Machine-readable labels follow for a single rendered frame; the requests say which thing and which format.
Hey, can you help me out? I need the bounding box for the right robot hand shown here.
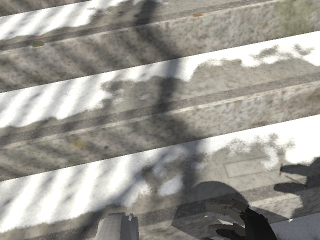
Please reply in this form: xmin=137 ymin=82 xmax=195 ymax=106
xmin=201 ymin=198 xmax=277 ymax=240

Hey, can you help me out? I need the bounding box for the left robot thigh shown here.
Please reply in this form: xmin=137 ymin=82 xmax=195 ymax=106
xmin=94 ymin=212 xmax=140 ymax=240

